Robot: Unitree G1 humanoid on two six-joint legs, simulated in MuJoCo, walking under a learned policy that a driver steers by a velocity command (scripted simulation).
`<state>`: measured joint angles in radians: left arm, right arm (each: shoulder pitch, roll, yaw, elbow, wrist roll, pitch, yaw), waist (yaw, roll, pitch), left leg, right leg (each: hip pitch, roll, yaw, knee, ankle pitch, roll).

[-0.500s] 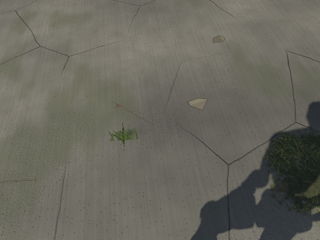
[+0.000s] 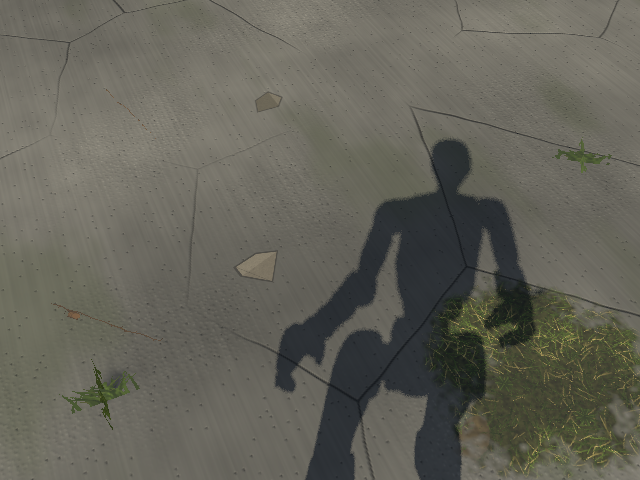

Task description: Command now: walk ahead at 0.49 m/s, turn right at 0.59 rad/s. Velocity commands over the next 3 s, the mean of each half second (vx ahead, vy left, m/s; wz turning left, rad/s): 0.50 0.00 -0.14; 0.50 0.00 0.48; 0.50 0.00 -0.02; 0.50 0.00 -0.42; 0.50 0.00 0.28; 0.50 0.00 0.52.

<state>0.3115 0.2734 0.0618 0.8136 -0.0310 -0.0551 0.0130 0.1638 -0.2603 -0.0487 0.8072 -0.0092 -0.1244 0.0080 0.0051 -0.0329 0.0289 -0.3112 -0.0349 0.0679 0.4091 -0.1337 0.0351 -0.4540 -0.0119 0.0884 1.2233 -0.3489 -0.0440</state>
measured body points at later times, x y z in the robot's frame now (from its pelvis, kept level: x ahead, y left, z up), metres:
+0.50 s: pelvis +0.26 -0.08 +0.00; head +0.29 -0.10 +0.45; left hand +0.41 +0.17 -0.10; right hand +0.31 -0.36 -0.14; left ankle +0.19 +0.08 -0.64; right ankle +0.30 -0.18 -0.74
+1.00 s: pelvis +0.52 -0.01 -0.02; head +0.56 +0.01 +0.43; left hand +0.53 +0.28 -0.14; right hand +0.74 -0.23 -0.12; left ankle +0.58 +0.07 -0.74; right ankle +0.40 -0.20 -0.63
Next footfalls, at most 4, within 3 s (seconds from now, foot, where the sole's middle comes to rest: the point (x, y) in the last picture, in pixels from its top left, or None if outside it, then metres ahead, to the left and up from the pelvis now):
0.36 right None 0.34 -0.19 -0.77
0.90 left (297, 409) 0.62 0.08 -0.77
1.46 right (342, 270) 0.99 -0.02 -0.77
1.96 left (262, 199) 1.23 0.20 -0.77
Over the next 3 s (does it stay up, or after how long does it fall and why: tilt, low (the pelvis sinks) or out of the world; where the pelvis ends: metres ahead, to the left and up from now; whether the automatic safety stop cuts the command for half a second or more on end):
stays up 1.58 0.20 -0.01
